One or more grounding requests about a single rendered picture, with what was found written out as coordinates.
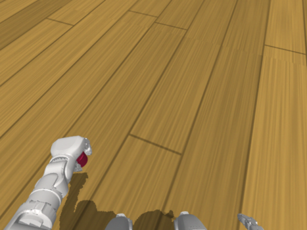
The left robot hand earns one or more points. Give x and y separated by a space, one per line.
73 146

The tin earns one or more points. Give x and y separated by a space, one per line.
82 159

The left robot arm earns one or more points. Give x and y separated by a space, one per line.
39 211

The right robot hand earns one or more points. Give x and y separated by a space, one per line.
249 222

